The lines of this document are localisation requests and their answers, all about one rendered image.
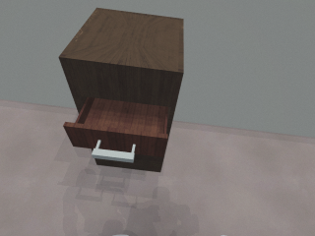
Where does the drawer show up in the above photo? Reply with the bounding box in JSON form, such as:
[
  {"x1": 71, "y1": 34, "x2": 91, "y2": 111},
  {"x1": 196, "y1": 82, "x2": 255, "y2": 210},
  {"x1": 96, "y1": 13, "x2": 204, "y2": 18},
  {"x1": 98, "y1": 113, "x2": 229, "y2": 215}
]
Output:
[{"x1": 63, "y1": 97, "x2": 168, "y2": 157}]

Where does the handle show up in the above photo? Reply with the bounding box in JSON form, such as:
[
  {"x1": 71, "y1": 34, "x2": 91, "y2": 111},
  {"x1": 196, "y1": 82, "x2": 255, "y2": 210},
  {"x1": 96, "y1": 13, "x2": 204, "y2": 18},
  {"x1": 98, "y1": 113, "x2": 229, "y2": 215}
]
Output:
[{"x1": 92, "y1": 140, "x2": 136, "y2": 163}]

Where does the cabinet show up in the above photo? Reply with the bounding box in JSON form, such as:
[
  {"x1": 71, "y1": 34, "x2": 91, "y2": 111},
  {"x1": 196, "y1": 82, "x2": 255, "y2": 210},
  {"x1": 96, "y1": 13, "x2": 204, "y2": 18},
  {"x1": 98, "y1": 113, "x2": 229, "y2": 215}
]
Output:
[{"x1": 58, "y1": 8, "x2": 184, "y2": 173}]

